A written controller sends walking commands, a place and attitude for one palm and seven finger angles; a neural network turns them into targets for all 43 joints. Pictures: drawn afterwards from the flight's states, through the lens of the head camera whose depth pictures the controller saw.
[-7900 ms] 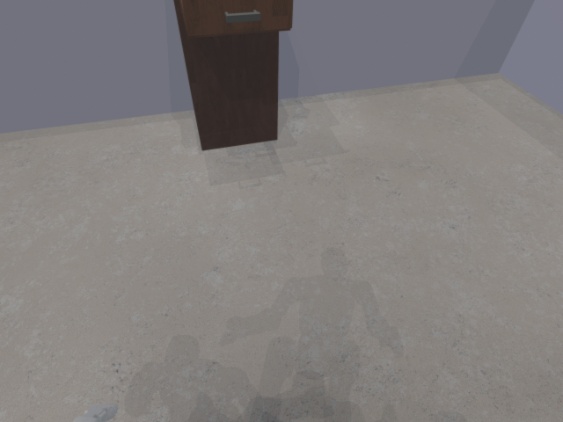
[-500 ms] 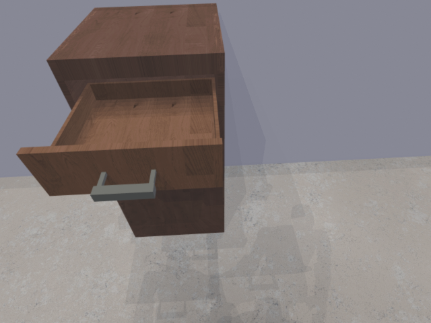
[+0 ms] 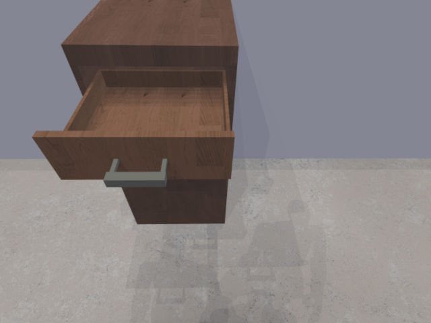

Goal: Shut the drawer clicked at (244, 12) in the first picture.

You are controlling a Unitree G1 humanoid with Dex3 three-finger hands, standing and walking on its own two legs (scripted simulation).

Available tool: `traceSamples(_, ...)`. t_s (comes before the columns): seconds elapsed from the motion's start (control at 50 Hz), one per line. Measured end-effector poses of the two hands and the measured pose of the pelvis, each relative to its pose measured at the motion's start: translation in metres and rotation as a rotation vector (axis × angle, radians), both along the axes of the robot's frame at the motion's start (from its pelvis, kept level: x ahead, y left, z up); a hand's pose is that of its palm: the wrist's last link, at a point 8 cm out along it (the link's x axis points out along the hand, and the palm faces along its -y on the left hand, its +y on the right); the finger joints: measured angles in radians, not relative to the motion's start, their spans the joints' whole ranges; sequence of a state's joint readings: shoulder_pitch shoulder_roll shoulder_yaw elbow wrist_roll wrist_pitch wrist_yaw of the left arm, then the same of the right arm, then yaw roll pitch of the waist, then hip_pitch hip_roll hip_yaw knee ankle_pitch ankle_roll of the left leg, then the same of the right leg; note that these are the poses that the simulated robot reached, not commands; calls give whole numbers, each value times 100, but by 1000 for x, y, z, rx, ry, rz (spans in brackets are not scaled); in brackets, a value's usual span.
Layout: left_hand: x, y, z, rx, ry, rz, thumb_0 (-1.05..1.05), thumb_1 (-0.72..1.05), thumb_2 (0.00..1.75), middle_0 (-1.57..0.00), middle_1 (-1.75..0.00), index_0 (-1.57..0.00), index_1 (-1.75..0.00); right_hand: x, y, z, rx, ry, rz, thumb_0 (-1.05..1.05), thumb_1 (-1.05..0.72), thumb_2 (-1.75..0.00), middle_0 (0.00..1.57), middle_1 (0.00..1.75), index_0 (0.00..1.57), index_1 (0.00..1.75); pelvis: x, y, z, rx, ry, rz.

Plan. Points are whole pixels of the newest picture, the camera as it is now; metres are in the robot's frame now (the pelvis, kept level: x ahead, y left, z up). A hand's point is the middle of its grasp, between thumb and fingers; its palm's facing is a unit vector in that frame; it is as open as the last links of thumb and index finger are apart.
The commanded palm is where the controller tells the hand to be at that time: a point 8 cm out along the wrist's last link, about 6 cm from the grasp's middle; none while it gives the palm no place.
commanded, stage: look again from close up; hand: left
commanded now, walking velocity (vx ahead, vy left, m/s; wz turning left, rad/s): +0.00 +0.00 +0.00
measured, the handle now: (138, 171) +0.40 +0.20 +0.04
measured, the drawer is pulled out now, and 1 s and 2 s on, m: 0.29 0.29 0.29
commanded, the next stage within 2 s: shuffle to correct the standing spot in 0.44 s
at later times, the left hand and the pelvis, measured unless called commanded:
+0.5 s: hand out of the picture -0.02 +0.19 -0.18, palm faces +0.03 -0.99 -0.17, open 7.3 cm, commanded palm none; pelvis -0.01 +0.03 +0.00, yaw +0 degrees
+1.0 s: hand out of the picture -0.02 +0.18 -0.19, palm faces +0.08 -0.99 -0.14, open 7.3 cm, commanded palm none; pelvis +0.06 +0.02 -0.02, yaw +1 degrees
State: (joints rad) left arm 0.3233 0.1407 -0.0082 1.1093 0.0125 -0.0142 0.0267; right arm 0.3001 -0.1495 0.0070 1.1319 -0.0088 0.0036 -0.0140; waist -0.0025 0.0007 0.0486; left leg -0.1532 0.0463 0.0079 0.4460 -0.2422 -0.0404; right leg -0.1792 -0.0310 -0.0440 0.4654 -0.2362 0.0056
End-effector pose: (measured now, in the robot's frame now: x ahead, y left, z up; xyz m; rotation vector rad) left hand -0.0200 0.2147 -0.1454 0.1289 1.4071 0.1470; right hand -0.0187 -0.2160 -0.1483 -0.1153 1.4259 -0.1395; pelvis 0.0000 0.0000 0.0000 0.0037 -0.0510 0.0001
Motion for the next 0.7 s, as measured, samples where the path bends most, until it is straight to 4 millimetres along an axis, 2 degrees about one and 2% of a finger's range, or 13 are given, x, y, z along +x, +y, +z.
traceSamples(0.16,-4,11,-2,-5,2,0,0,91,90,-20,-30,-20,-30,-9,22,1,14,8,-15,1,-91,-89,19,30,20,29,-2,12,0,-1,0,-4)
traceSamples(0.36,0,24,-3,-2,-22,-4,0,91,90,-20,-30,-20,-30,-7,41,0,26,-15,-21,0,-91,-89,20,30,20,30,-5,26,0,2,-1,-7)
traceSamples(0.6,-8,29,-4,-10,-6,-2,0,91,90,-19,-30,-20,-30,-7,44,1,14,-22,-24,1,-91,-89,20,30,20,30,-6,33,0,4,2,-8)
traceSamples(0.7,-12,28,-5,-11,13,10,0,91,90,-19,-30,-20,-30,-8,41,0,14,1,-24,0,-91,-89,20,30,20,30,1,31,-2,2,11,6)
